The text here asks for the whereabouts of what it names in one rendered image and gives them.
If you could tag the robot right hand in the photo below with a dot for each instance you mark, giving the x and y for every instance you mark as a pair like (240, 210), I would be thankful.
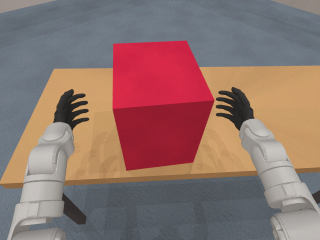
(241, 110)

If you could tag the robot left hand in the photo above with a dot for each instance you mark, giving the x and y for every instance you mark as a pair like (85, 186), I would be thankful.
(64, 109)

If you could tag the robot left upper arm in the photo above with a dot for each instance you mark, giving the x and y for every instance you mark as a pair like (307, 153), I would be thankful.
(41, 234)

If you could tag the carton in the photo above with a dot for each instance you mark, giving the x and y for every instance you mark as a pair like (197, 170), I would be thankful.
(160, 101)

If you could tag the robot right upper arm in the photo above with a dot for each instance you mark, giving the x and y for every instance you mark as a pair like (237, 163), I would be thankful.
(301, 224)

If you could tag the table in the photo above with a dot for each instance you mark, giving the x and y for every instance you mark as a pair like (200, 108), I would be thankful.
(285, 98)

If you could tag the robot left forearm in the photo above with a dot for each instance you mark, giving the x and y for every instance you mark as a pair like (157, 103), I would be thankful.
(42, 192)

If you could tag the robot right forearm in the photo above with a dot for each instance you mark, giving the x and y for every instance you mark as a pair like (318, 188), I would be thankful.
(283, 188)

